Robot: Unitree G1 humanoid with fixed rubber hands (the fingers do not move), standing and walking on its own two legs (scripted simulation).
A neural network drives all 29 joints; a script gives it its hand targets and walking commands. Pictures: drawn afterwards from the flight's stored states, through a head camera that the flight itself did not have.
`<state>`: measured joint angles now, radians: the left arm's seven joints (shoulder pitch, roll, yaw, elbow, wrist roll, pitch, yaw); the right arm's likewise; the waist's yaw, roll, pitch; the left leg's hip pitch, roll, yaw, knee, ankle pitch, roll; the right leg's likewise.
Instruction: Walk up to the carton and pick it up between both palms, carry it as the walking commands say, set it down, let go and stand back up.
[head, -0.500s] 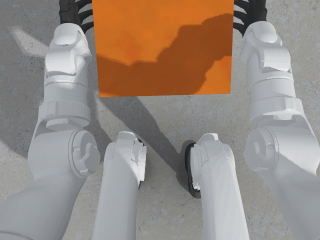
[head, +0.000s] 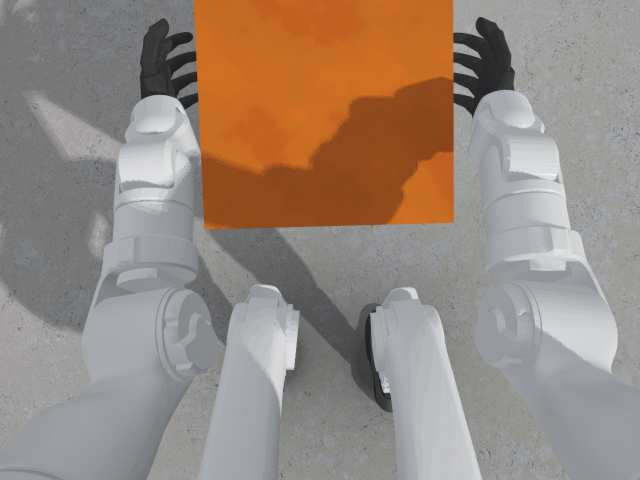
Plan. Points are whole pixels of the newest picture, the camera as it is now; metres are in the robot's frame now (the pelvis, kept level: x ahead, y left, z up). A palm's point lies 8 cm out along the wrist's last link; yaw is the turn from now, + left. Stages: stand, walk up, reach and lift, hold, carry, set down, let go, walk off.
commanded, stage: reach and lift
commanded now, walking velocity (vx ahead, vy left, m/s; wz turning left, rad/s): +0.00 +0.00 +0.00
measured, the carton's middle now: (324, 120) +0.52 +0.02 -0.16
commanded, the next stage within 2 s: none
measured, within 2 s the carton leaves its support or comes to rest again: neither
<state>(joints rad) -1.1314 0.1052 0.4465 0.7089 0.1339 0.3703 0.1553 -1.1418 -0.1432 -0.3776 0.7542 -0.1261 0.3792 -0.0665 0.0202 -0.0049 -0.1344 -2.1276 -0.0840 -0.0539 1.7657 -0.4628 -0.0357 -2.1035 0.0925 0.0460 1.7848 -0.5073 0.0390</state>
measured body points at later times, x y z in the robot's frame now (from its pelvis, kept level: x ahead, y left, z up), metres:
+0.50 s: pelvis +0.01 +0.00 +0.06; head +0.26 +0.01 +0.43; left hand +0.50 +0.19 -0.01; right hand +0.52 -0.16 -0.01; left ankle +0.11 +0.12 -0.45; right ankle +0.10 -0.12 -0.45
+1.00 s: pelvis +0.03 +0.00 +0.12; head +0.24 +0.01 +0.52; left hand +0.48 +0.19 +0.07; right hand +0.50 -0.16 +0.06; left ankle +0.11 +0.12 -0.45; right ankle +0.10 -0.12 -0.45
